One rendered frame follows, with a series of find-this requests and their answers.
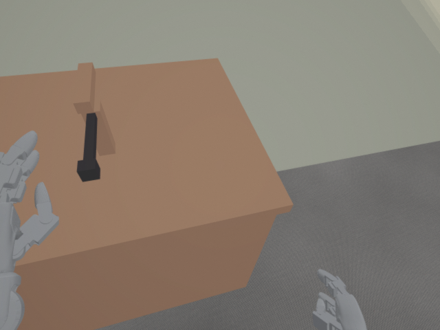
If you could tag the robot left hand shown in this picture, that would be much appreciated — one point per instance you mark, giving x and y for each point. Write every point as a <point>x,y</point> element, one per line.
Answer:
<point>15,167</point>

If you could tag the robot left forearm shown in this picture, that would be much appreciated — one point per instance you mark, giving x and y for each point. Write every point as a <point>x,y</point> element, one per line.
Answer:
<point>12,307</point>

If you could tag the robot right hand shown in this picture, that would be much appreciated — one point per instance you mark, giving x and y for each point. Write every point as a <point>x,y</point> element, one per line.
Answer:
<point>344,311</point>

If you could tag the tap lever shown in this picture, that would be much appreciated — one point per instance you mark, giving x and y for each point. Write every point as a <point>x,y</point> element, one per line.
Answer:
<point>88,168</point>

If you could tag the counter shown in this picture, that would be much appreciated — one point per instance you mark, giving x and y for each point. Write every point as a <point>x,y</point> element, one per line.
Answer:
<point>186,198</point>

